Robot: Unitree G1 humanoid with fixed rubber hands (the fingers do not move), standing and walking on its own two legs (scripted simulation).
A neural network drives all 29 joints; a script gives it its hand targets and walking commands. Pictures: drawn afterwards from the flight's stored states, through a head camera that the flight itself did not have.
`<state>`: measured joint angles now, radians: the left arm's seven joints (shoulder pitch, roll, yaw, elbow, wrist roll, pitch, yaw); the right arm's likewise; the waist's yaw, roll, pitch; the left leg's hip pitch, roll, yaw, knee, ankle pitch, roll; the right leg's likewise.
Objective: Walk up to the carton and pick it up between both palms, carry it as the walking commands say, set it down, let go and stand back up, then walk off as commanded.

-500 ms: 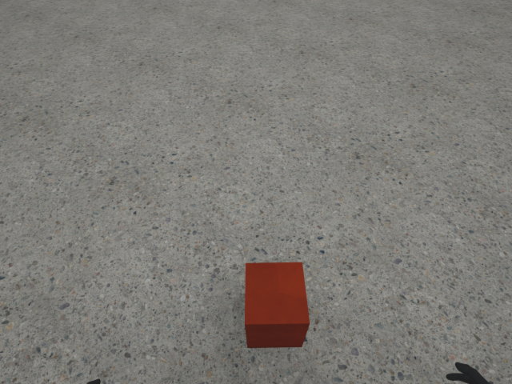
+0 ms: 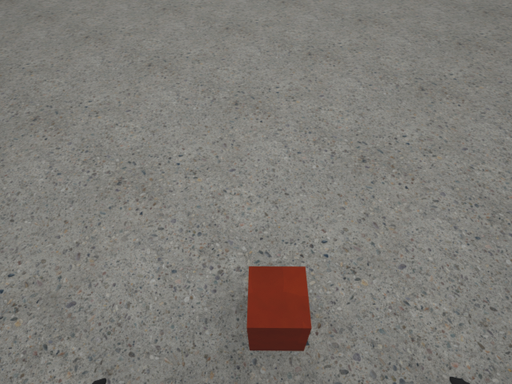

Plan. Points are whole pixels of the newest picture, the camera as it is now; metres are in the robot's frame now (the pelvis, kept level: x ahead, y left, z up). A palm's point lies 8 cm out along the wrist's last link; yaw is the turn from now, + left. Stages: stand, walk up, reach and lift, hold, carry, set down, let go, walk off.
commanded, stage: walk up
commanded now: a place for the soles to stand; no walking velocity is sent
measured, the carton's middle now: (276, 309) +0.49 -0.03 -0.64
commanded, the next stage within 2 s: reach and lift in 0.84 s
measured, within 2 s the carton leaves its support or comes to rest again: neither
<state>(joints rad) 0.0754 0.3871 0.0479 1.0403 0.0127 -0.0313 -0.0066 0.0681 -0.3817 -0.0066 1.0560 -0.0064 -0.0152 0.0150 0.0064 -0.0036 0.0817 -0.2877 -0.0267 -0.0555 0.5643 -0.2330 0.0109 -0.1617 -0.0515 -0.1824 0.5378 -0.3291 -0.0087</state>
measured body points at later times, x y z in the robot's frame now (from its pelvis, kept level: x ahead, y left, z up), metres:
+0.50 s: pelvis +0.02 -0.01 +0.00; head +0.04 +0.00 +0.45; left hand +0.12 +0.31 -0.12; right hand +0.13 -0.32 -0.12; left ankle +0.04 +0.11 -0.73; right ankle -0.02 -0.11 -0.73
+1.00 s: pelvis +0.00 -0.01 -0.01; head +0.07 +0.01 +0.43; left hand +0.18 +0.30 -0.12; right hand +0.18 -0.30 -0.10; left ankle +0.05 +0.11 -0.73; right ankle -0.02 -0.11 -0.73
